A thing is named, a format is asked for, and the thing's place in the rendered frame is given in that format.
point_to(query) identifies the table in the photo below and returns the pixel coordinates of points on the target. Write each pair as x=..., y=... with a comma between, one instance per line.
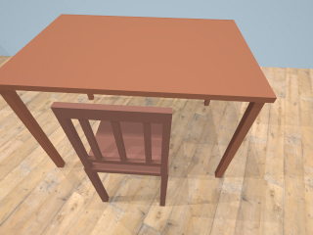
x=179, y=58

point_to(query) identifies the chair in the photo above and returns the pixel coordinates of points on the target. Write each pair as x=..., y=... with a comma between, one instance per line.
x=129, y=140

